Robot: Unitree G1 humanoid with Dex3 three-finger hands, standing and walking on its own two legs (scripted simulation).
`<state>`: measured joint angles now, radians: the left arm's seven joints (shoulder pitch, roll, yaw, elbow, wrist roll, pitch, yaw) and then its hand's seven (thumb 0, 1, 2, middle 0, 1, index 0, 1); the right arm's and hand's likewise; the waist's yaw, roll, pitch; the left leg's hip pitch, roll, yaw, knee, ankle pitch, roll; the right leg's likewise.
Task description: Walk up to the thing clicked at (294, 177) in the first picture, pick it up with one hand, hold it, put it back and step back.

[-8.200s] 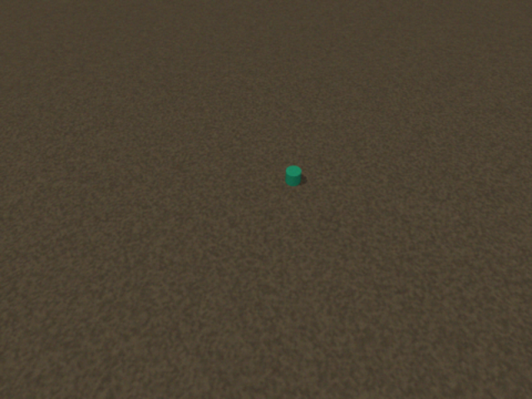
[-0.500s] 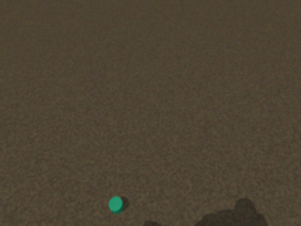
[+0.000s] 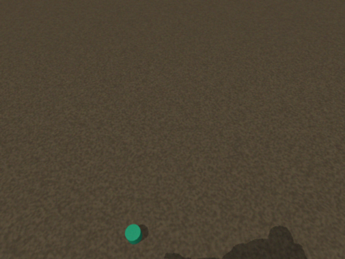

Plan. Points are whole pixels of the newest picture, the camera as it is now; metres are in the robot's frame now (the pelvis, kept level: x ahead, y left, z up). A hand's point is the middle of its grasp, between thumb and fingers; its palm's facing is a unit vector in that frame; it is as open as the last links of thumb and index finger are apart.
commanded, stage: stand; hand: left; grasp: from above
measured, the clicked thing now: (133, 234) +0.37 +0.24 -0.75
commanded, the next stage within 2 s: rise first in 0.16 s
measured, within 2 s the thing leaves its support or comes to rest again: neither
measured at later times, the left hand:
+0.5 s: hand out of the picture +0.15 +0.25 -0.17, palm faces -0.04 -0.93 -0.36, open 9.1 cm
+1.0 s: hand out of the picture +0.12 +0.27 -0.25, palm faces -0.19 -0.85 -0.49, open 14.0 cm
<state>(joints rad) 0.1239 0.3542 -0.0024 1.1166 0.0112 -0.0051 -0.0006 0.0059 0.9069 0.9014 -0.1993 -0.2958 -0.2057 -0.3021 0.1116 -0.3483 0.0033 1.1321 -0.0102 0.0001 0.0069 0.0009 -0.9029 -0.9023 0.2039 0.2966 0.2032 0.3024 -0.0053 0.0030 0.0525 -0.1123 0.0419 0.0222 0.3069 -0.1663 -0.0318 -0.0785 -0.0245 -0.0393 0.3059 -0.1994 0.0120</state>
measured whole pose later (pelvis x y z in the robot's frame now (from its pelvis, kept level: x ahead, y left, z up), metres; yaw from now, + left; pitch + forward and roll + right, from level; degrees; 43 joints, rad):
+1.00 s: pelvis -0.02 +0.01 -0.10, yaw +0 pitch +19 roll -2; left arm 0.23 0.30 0.13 0.52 0.30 0.14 0.03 0.00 -0.52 0.99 -0.07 -1.06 -0.07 -1.07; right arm 0.18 -0.23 -0.04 0.57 0.01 -0.11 -0.01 0.01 -0.90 -0.90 0.20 0.30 0.20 0.30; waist -0.02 0.00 -0.11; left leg -0.98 0.05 -0.01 1.17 -0.52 -0.01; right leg -0.92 -0.03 -0.03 1.14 -0.54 0.02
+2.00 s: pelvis -0.11 +0.02 -0.39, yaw -6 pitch +33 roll -6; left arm -0.57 0.60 0.11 1.08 1.07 -0.23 0.29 0.00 -0.55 1.06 -0.06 -1.01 -0.06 -1.02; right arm 0.13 -0.27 -0.05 0.77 -0.06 -0.05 0.08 0.00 -0.89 -0.90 0.20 0.30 0.20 0.30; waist -0.08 0.00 -0.12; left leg -2.15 0.06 -0.11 2.21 -0.64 -0.01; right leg -2.07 0.00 -0.05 2.17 -0.68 0.03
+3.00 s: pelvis -0.10 +0.01 -0.46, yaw -7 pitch +32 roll -6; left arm -0.75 0.66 0.14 1.35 1.26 -0.27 0.46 0.00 -0.53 1.01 -0.08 -1.00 -0.09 -1.01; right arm 0.08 -0.26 -0.01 0.81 -0.15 -0.06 0.13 0.00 -0.91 -0.90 0.20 0.30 0.20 0.30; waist -0.14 -0.03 -0.06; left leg -2.32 0.05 -0.15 2.41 -0.67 -0.02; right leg -2.23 0.01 -0.05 2.36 -0.70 0.03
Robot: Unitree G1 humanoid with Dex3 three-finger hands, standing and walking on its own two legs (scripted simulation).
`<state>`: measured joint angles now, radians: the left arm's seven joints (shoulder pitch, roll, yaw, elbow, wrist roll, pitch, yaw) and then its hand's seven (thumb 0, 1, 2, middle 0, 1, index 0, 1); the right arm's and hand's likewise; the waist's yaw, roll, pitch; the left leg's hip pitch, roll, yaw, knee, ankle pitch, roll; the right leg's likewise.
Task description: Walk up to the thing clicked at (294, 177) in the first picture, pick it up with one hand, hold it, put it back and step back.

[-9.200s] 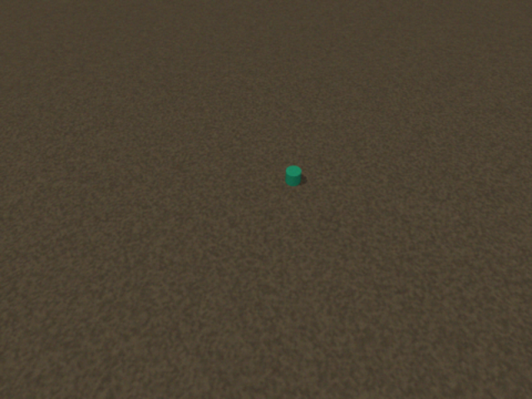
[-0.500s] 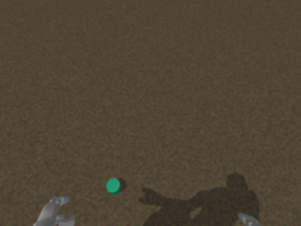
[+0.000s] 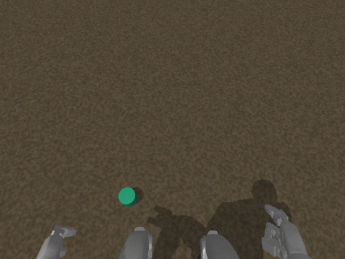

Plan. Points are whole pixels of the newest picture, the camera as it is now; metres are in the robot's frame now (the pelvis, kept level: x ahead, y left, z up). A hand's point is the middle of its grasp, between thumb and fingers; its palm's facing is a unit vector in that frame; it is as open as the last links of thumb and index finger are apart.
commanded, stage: rise first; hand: left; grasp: from above
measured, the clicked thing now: (128, 197) +0.39 +0.23 -0.64
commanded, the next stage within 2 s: none
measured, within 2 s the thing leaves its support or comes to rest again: neither
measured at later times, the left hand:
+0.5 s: hand (93, 228) +0.22 +0.28 -0.33, palm faces -0.44 -0.45 -0.77, open 14.1 cm
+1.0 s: hand (104, 211) +0.30 +0.28 -0.45, palm faces -0.48 -0.15 -0.87, open 14.2 cm
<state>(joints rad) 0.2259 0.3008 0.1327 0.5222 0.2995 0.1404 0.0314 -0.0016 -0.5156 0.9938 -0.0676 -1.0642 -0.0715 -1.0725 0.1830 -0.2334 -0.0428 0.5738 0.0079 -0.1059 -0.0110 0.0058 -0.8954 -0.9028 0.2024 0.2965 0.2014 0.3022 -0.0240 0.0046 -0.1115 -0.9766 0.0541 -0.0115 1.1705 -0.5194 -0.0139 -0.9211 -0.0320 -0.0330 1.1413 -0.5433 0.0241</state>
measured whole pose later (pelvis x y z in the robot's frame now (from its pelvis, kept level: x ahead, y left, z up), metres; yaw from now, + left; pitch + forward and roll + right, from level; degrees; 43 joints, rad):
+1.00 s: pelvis -0.09 +0.00 -0.29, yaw -5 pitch +33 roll -6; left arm -0.57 0.60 0.11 1.08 1.07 -0.23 0.29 0.00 -0.55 1.06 -0.06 -1.01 -0.06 -1.02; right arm 0.13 -0.27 -0.05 0.77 -0.06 -0.05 0.08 0.00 -0.89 -0.90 0.20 0.30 0.20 0.30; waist -0.08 0.00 -0.12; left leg -2.15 0.06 -0.11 2.21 -0.64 -0.01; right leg -2.07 0.00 -0.05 2.17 -0.68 0.03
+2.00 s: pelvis -0.08 +0.00 -0.35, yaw -7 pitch +32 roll -6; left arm -0.75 0.66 0.14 1.35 1.26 -0.27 0.46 0.00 -0.53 1.01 -0.08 -1.00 -0.09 -1.01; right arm 0.08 -0.26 -0.01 0.81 -0.15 -0.06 0.13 0.00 -0.91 -0.90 0.20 0.30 0.20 0.30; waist -0.14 -0.03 -0.06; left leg -2.32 0.05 -0.15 2.41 -0.67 -0.02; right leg -2.23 0.01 -0.05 2.36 -0.70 0.03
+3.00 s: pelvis -0.08 +0.00 -0.36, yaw -8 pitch +31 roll -7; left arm -0.80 0.71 0.09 1.40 1.20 -0.28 0.40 0.00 -0.52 0.97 -0.07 -1.04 -0.09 -1.03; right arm 0.12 -0.27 0.06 0.79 -0.17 -0.06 0.17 0.00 -0.90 -0.90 0.20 0.30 0.20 0.30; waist -0.17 -0.03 -0.01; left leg -2.34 0.05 -0.18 2.45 -0.67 -0.03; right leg -2.24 0.02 -0.07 2.38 -0.69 0.04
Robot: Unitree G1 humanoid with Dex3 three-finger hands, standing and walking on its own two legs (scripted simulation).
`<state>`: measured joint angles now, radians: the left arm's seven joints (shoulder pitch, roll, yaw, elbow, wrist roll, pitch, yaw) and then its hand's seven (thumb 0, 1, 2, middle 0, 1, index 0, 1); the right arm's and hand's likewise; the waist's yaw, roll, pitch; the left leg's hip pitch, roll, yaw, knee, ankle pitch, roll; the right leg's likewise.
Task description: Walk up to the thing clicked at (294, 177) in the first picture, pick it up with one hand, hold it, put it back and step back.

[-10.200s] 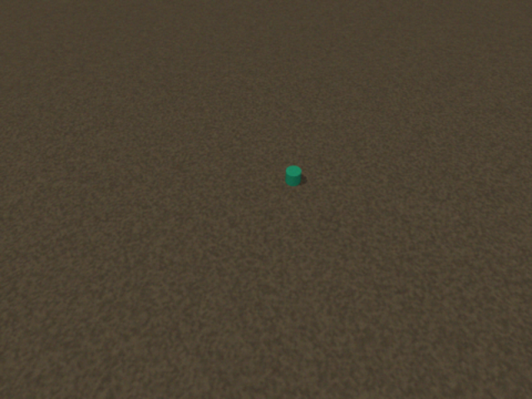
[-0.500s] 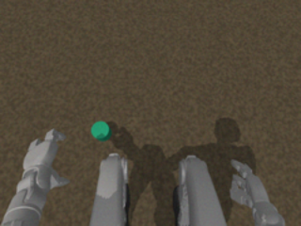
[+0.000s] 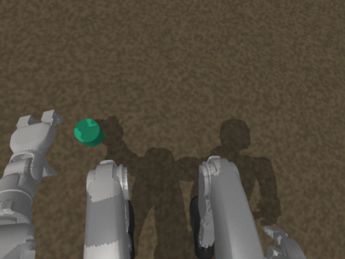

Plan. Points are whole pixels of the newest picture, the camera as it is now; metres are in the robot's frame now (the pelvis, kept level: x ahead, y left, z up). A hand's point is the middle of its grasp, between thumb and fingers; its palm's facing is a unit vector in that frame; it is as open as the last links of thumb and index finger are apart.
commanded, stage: rise first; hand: left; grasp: from above
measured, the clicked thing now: (89, 133) +0.46 +0.27 -0.35
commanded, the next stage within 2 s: approach in 1.06 s
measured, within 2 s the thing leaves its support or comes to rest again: neither
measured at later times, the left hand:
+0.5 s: hand (58, 143) +0.39 +0.31 -0.21, palm faces -0.45 -0.06 -0.89, open 14.2 cm
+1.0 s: hand (65, 140) +0.40 +0.30 -0.24, palm faces -0.45 -0.08 -0.89, open 14.1 cm
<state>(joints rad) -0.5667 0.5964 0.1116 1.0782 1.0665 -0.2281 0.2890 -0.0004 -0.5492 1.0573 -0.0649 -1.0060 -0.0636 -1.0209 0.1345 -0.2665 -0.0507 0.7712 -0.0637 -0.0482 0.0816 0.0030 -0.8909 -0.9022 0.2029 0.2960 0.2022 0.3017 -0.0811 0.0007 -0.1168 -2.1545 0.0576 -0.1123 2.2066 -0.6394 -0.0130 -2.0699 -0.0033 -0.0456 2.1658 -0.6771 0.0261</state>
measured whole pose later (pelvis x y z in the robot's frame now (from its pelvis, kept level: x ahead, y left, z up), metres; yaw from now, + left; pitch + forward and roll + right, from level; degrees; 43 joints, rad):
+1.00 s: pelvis +0.01 +0.00 -0.06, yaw -2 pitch +32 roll -6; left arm -0.75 0.66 0.14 1.35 1.26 -0.27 0.46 0.00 -0.53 1.01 -0.08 -1.00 -0.09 -1.01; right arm 0.08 -0.26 -0.01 0.81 -0.15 -0.06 0.13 0.00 -0.91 -0.90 0.20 0.30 0.20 0.30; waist -0.14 -0.03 -0.06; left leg -2.32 0.05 -0.15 2.41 -0.67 -0.02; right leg -2.23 0.01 -0.05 2.36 -0.70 0.03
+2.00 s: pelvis +0.01 +0.00 -0.07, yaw -3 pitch +31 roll -7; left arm -0.80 0.71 0.09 1.40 1.20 -0.28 0.40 0.00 -0.52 0.97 -0.07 -1.04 -0.09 -1.03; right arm 0.12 -0.27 0.06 0.79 -0.17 -0.06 0.17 0.00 -0.90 -0.90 0.20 0.30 0.20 0.30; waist -0.17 -0.03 -0.01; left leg -2.34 0.05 -0.18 2.45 -0.67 -0.03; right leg -2.24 0.02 -0.07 2.38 -0.69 0.04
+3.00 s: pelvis +0.01 +0.01 -0.10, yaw -7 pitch +28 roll -11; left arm -0.89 0.82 0.14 1.70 1.31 -0.25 0.72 0.00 -0.51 0.99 -0.08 -0.97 -0.08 -0.98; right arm 0.05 -0.31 0.17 0.80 -0.32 -0.22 0.28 0.00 -0.89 -0.90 0.20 0.30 0.20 0.30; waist -0.30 -0.10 0.08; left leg -2.37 0.05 -0.26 2.58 -0.71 -0.03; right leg -2.25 0.05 -0.13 2.45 -0.70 0.06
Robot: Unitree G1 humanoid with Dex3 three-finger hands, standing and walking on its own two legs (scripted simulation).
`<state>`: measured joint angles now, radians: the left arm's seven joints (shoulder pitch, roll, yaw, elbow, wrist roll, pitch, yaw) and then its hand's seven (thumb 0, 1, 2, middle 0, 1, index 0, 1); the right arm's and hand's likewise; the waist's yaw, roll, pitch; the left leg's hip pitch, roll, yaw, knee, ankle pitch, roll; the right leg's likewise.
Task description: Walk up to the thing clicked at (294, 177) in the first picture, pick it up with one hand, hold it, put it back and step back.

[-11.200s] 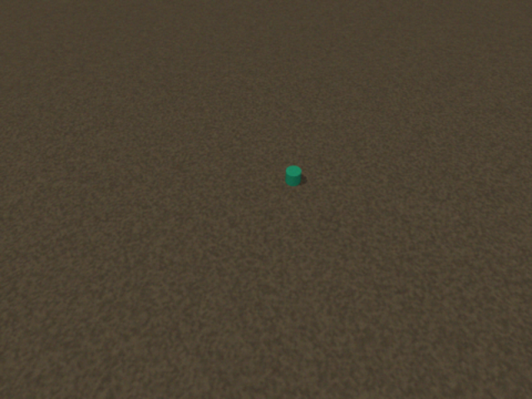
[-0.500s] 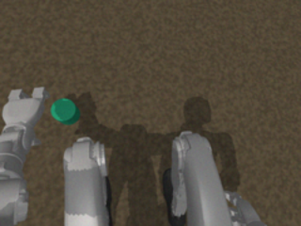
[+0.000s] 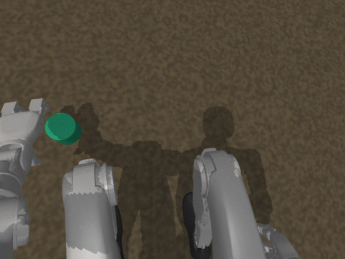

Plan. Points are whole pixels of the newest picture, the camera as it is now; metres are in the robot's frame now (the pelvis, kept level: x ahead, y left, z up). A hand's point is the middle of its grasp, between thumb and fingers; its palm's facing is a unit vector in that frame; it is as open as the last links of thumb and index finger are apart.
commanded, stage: rise first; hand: left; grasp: from above
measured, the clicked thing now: (64, 129) +0.44 +0.28 -0.29
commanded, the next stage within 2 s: approach in 0.06 s
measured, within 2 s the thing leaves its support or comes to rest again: neither
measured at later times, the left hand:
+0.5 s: hand (53, 125) +0.43 +0.28 -0.20, palm faces -0.43 -0.07 -0.90, open 14.0 cm
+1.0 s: hand (42, 137) +0.40 +0.31 -0.20, palm faces -0.52 -0.11 -0.85, open 14.1 cm
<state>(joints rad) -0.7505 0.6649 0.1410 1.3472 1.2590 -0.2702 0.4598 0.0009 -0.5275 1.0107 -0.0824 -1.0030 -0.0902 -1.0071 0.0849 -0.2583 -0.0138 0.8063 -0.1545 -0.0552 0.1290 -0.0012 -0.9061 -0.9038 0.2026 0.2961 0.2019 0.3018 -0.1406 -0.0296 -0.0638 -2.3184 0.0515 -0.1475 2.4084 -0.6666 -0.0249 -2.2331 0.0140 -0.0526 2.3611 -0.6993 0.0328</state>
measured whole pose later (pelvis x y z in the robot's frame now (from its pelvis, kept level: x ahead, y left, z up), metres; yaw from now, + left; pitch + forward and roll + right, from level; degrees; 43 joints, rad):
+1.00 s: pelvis +0.00 +0.00 -0.01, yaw -2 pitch +31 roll -7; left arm -0.80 0.71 0.09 1.40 1.20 -0.28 0.40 0.00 -0.52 0.97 -0.07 -1.04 -0.09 -1.03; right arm 0.12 -0.27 0.06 0.79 -0.17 -0.06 0.17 0.00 -0.90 -0.90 0.20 0.30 0.20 0.30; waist -0.17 -0.03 -0.01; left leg -2.34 0.05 -0.18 2.45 -0.67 -0.03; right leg -2.24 0.02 -0.07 2.38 -0.69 0.04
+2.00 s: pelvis +0.01 +0.01 -0.04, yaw -6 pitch +28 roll -11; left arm -0.89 0.82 0.14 1.70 1.31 -0.25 0.72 0.00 -0.51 0.99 -0.08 -0.97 -0.08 -0.98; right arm 0.05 -0.31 0.17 0.80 -0.32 -0.22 0.28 0.00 -0.89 -0.90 0.20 0.30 0.20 0.30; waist -0.30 -0.10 0.08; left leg -2.37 0.05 -0.26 2.58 -0.71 -0.03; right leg -2.25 0.05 -0.13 2.45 -0.70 0.06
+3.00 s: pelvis +0.00 +0.01 -0.03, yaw -7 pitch +25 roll -13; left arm -0.92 0.88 0.12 1.77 1.26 -0.25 0.71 0.00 -0.30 0.77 -0.24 -0.93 -0.28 -0.90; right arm 0.04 -0.33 0.24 0.77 -0.31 -0.29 0.31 0.00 -0.89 -0.90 0.20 0.30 0.20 0.30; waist -0.32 -0.12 0.13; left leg -2.35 0.05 -0.28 2.58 -0.70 -0.02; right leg -2.22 0.07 -0.14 2.43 -0.68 0.07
